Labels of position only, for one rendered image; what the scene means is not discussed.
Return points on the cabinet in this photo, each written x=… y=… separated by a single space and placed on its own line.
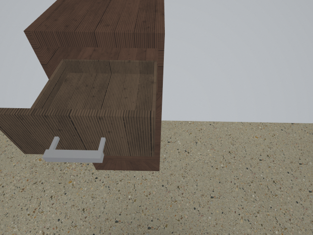
x=105 y=30

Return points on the drawer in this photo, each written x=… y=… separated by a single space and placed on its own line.
x=86 y=100

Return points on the handle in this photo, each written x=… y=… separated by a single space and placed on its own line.
x=74 y=156

